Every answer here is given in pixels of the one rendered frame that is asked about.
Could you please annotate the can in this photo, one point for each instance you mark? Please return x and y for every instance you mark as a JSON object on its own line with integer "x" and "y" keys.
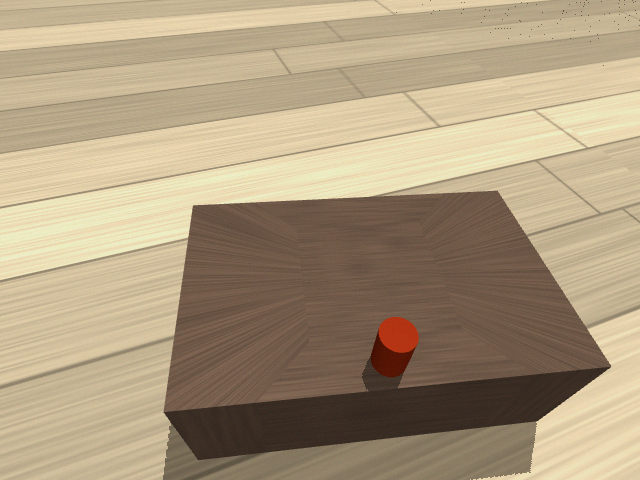
{"x": 395, "y": 343}

